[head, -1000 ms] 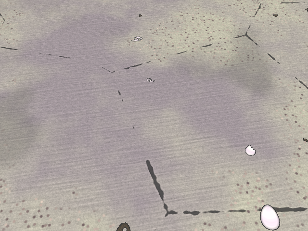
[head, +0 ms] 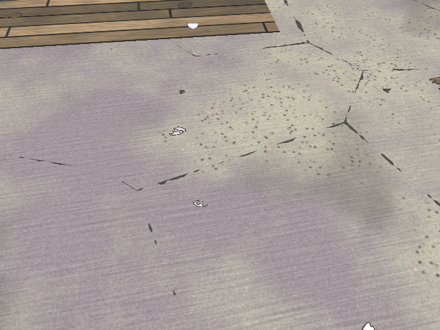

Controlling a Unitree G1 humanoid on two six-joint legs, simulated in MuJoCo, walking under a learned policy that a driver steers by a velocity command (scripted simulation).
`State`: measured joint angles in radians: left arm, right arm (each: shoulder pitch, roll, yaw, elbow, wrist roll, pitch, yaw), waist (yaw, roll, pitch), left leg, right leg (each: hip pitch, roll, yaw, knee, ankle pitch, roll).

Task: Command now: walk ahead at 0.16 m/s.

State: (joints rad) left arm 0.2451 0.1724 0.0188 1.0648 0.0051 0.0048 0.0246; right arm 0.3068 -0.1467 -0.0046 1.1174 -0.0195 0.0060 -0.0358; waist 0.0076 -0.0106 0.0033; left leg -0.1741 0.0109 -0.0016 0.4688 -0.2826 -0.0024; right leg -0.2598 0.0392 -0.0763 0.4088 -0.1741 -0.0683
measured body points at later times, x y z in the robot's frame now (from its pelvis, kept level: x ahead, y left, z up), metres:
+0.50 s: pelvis +0.15 -0.02 +0.01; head +0.16 -0.03 +0.46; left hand +0.07 +0.20 -0.14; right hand +0.26 -0.26 -0.14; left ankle +0.21 +0.11 -0.68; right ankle +0.07 -0.10 -0.74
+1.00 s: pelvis +0.41 +0.05 +0.00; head +0.44 +0.07 +0.45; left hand +0.50 +0.33 -0.12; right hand +0.48 -0.21 -0.13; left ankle +0.39 +0.08 -0.74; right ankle +0.56 -0.11 -0.67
